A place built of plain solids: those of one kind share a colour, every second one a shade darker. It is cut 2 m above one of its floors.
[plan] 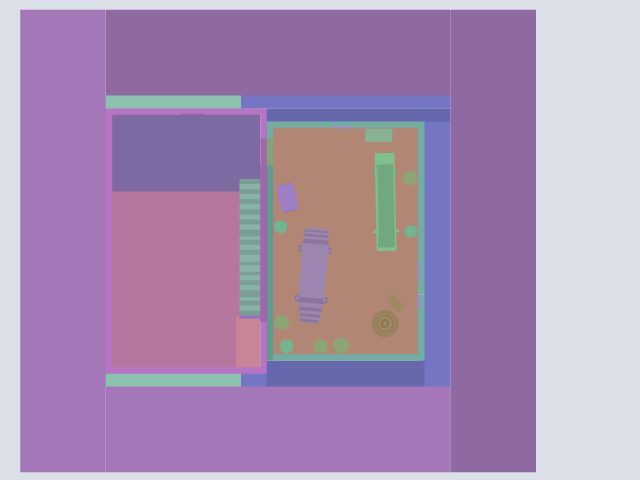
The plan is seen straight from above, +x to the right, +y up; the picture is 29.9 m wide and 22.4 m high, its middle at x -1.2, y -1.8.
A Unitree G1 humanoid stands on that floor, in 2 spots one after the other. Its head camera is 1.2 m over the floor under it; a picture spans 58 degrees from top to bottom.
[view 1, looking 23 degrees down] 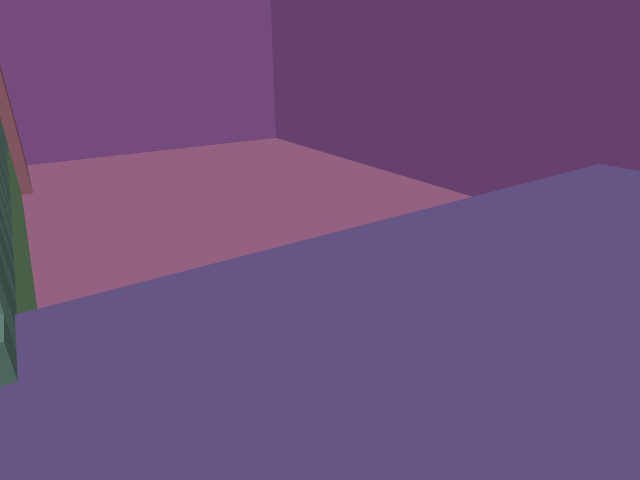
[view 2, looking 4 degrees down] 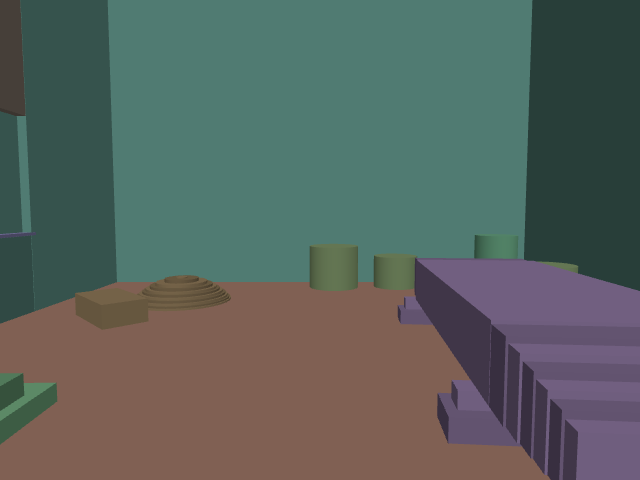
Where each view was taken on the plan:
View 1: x -5.19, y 2.86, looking -124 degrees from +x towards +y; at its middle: floor_yard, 3.07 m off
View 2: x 0.00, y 0.00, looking -90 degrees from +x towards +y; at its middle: wall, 7.15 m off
